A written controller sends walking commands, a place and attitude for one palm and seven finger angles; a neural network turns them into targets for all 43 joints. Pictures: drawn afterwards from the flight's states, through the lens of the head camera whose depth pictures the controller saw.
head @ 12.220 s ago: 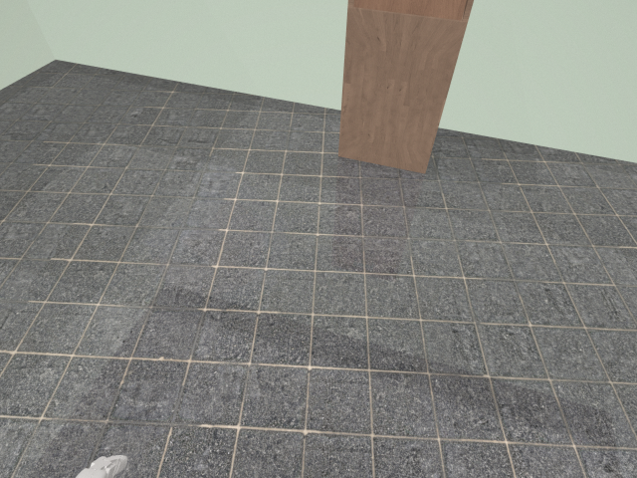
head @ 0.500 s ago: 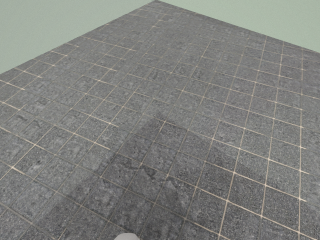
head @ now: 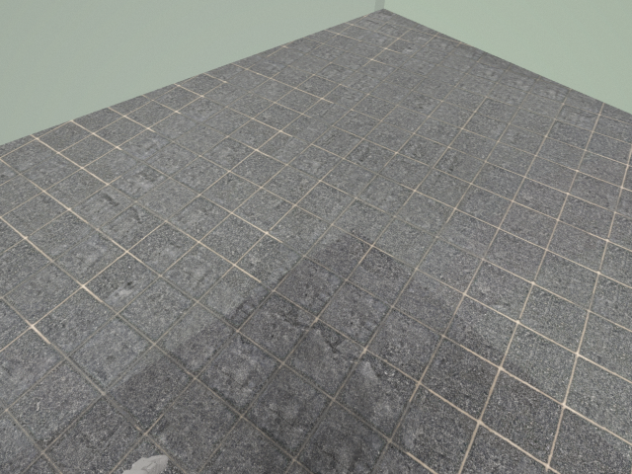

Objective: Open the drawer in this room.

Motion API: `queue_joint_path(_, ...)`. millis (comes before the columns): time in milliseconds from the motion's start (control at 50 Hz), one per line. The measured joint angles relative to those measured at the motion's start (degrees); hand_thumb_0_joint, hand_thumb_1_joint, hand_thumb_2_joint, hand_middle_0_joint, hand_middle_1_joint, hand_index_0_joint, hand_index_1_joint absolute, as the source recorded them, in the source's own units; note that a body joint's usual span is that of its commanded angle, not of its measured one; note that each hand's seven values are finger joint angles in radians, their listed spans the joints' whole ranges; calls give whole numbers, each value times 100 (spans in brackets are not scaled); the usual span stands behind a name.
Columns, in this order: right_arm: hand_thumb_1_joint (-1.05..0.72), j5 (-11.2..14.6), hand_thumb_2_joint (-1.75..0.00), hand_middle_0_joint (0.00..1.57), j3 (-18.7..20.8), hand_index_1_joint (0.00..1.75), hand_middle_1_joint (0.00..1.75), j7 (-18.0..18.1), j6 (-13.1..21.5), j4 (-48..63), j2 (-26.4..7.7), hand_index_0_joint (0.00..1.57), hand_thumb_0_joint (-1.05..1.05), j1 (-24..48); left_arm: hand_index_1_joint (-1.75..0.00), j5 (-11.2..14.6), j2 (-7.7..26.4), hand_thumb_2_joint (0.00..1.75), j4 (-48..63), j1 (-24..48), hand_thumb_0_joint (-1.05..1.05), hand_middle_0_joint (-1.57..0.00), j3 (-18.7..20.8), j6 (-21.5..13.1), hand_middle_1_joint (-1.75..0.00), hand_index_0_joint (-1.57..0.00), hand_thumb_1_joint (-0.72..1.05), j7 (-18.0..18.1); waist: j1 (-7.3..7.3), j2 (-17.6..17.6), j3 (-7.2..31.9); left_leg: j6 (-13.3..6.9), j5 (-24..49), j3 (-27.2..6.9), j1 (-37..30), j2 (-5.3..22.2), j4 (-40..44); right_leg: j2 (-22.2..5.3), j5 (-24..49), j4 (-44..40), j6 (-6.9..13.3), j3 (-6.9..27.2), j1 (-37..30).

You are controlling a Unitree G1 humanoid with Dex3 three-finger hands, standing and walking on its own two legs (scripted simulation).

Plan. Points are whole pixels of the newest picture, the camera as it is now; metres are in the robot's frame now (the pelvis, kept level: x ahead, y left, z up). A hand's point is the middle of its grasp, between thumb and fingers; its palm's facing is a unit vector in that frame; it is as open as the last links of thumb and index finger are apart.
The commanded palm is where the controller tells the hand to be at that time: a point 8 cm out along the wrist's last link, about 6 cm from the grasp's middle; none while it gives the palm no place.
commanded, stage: turn or walk to find it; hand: left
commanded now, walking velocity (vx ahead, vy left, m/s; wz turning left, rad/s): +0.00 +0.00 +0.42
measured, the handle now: out of the picture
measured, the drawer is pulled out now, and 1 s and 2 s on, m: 0.00 0.00 0.00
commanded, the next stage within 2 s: none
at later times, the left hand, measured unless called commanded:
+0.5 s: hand out of the picture -0.05 +0.22 -0.19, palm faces +0.28 -0.93 -0.23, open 7.4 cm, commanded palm none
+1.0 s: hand out of the picture -0.04 +0.20 -0.15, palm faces +0.42 -0.87 -0.27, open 7.4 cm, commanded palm none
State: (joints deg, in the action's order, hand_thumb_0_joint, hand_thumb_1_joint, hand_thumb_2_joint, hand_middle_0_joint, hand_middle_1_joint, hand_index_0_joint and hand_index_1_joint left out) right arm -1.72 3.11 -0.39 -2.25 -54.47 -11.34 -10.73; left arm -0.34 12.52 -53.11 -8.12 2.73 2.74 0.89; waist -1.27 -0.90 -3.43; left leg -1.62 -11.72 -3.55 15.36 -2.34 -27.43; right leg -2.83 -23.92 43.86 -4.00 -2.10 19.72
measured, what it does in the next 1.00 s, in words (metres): steps on the spot, turning left: right foot, then left foot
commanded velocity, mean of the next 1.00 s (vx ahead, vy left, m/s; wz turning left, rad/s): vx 0.00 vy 0.00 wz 0.42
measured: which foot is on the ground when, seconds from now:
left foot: down 0.00-0.06, up 0.08-0.44, down 0.46-0.90, up 0.92-1.00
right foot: up 0.00-0.04, down 0.06-0.46, up 0.48-0.88, down 0.90-1.00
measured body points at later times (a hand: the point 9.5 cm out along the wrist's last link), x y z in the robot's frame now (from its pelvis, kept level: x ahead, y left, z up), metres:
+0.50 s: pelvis -0.04 +0.01 -0.02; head +0.00 +0.04 +0.43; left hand -0.07 +0.27 -0.17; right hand +0.10 -0.22 -0.15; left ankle -0.07 +0.12 -0.74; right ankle -0.01 -0.13 -0.73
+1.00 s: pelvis -0.05 -0.02 +0.00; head -0.01 -0.03 +0.44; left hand -0.06 +0.25 -0.13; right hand +0.10 -0.23 -0.17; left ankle -0.10 +0.10 -0.69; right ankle -0.01 -0.11 -0.74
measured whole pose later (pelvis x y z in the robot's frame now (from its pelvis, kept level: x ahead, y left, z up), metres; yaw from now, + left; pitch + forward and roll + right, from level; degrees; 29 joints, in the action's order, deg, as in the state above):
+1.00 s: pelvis -0.05 -0.02 +0.00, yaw +25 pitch +0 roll +1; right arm -1.3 5.0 -0.8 -4.2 -55.5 -13.5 -11.8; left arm -0.9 9.9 -51.9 -9.6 1.6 0.6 1.2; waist -1.2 -3.0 -3.5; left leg 1.0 -25.5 -3.9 25.5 -3.3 -54.6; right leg -3.1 -17.7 31.7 1.0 -6.1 13.7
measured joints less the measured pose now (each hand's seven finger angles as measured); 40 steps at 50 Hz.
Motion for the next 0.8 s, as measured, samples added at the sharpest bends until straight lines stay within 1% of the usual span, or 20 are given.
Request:
queue_joint_path(40, -90, 13, -90, 21, 35, 30, 30, -6, -39, -20, -33, 21, 0, -85, -30, 9, -56, 90, 75, 14, 1, -20, -31, -72, -29, -19, 91, 1, -21, -48, 28, 70, -40, -94, 147, -51, -176, 59, 429, -786, 36, -58, -340)
queue_joint_path(60, -90, 33, -90, 21, 55, 30, 30, -13, -53, -18, -45, 21, 0, -144, -30, -3, -63, 90, 126, -14, 1, -20, -47, -127, -29, -19, 91, 3, -12, -30, 68, 114, -99, -116, 269, -108, -343, 35, 635, -1248, 102, -69, -527)
queue_joint_path(100, -90, 53, -90, 21, 118, 30, 30, -13, -111, -55, -124, 21, 0, -166, -30, -47, -174, 90, 133, -20, 1, -20, -77, -196, -29, -20, 91, 25, -20, -172, 5, 196, -895, -154, 593, -112, -1151, 61, 688, -1182, 329, -199, -511)
queue_joint_path(120, -90, 46, -90, 21, 147, 30, 30, -14, -155, -73, -154, 21, 0, -185, -30, -53, -218, 90, 143, -51, 1, -20, -93, -203, -29, -20, 91, 28, -30, -194, -12, 224, -1231, -116, 792, -137, -1739, 25, 671, -1150, 406, -269, -527)
queue_joint_path(140, -90, 40, -90, 21, 173, 30, 30, -23, -194, -96, -184, 21, 0, -198, -30, -54, -255, 90, 148, -94, 1, -20, -102, -204, -29, -20, 91, 31, -26, -199, -23, 246, -1377, -54, 977, -140, -2334, -16, 672, -1171, 450, -325, -565)
queue_joint_path(180, -90, 27, -90, 20, 213, 30, 30, -56, -234, -132, -242, 20, 1, -213, -30, -58, -305, 90, 125, -184, 1, -20, -117, -192, -30, -20, 91, 38, -33, -209, -48, 310, -1293, 65, 1243, -58, -3271, -81, 718, -1275, 470, -431, -662)
queue_joint_path(200, -90, 26, -90, 20, 227, 30, 30, -70, -242, -141, -262, 20, 1, -222, -30, -64, -318, 90, 103, -223, 1, -20, -120, -183, -30, -20, 91, 42, -43, -205, -57, 346, -1208, 112, 1312, 7, -3555, -112, 742, -1319, 466, -485, -699)
queue_joint_path(240, -90, 24, -90, 20, 240, 30, 30, -87, -252, -156, -281, 20, 1, -234, -30, -83, -326, 90, 55, -290, 1, -20, -118, -170, -30, -20, 91, 49, -50, -165, -75, 416, -1110, 187, 1322, 144, -3757, -183, 770, -1370, 451, -581, -738)
queue_joint_path(300, -91, 33, -90, 20, 221, 30, 30, -92, -263, -186, -273, 20, 1, -222, -30, -108, -296, 90, -5, -364, 1, -21, -105, -169, -30, -20, 91, 42, -17, -56, -109, 488, -1234, 284, 1085, 313, -3327, -307, 780, -1381, 423, -711, -743)
queue_joint_path(340, -91, 47, -90, 20, 195, 30, 30, -90, -260, -203, -259, 20, 1, -173, -30, -125, -253, 90, -32, -399, 1, -21, -91, -174, -30, -20, 91, 25, 36, 24, -144, 500, -1376, 355, 845, 379, -2790, -395, 771, -1337, 389, -794, -708)
queue_joint_path(400, -91, 80, -90, 20, 141, 30, 30, -77, -218, -192, -233, 20, 1, -38, -30, -135, -147, 90, -74, -449, 1, -21, -55, -178, -30, -20, 90, 4, 133, 142, -200, 476, -1440, 485, 459, 400, -1928, -527, 723, -1174, 302, -907, -594)
queue_joint_path(420, -91, 87, -90, 20, 122, 30, 30, -72, -186, -169, -224, 20, 1, 6, -30, -131, -102, 90, -97, -467, 1, -21, -38, -169, -30, -20, 90, 1, 148, 179, -212, 462, -1320, 537, 303, 390, -1564, -574, 690, -1085, 260, -951, -547)
queue_joint_path(460, -91, 88, -90, 20, 86, 30, 30, -79, -85, -92, -232, 20, 1, 58, -30, -90, -8, 90, -127, -541, 1, -21, -1, -124, -30, -20, 90, -4, 160, 212, -175, 373, -672, 612, -53, 387, -667, -658, 552, -765, 151, -1038, -379)
queue_joint_path(480, -91, 74, -90, 20, 82, 30, 30, -74, -30, -78, -183, 20, 1, 117, -30, -63, 75, 90, -158, -539, 1, -21, 31, -74, -30, -20, 90, -5, 177, 326, -197, 264, -583, 631, -9, 310, -689, -714, 298, -446, 96, -931, -228)
queue_joint_path(520, -91, 54, -90, 20, 40, 30, 30, -63, 44, -28, -93, 20, 0, 192, -30, -55, 197, 90, -245, -529, 1, -20, 70, 68, -30, -20, 91, 28, 231, 430, -215, 77, -697, 644, 41, 257, -816, -581, -407, 424, 52, -570, 118)
queue_joint_path(540, -91, 44, -90, 20, 21, 30, 30, -38, 69, -3, -63, 20, 0, 198, -30, -47, 228, 90, -298, -515, 1, -20, 85, 121, -30, -20, 91, 34, 226, 416, -195, 26, -706, 611, 24, 261, -766, -479, -521, 847, 42, -447, 274)
queue_joint_path(580, -90, 30, -90, 20, -15, 30, 30, 12, 90, 20, -19, 20, 0, 200, -30, -40, 261, 90, -363, -463, 1, -20, 104, 152, -29, -20, 91, 11, 209, 360, -161, -11, -586, 521, -57, 256, -528, -336, -386, 1428, 24, -302, 496)
queue_joint_path(620, -90, 30, -90, 20, -48, 30, 30, 37, 97, 15, 4, 20, 0, 198, -30, -36, 266, 90, -351, -409, 1, -20, 106, 122, -29, -19, 91, -19, 211, 303, -131, -26, -405, 437, -139, 230, -263, -264, -188, 1640, -2, -219, 603)
queue_joint_path(700, -90, 34, -90, 21, -69, 30, 30, 36, 90, 5, 27, 21, 0, 178, -30, -27, 217, 90, -243, -302, 1, -20, 82, 71, -29, -19, 91, -31, 198, 206, -69, -57, -168, 307, -219, 154, 75, -195, -34, 1426, -51, -94, 574)
queue_joint_path(800, -90, 10, -90, 21, -34, 30, 30, 15, 46, 8, 24, 21, 0, 103, -30, -12, 97, 90, -106, -109, 1, -20, 35, 42, -29, -19, 91, -14, 75, 79, -29, -15, -75, 102, -116, 59, 90, -84, -125, 560, -34, -17, 237)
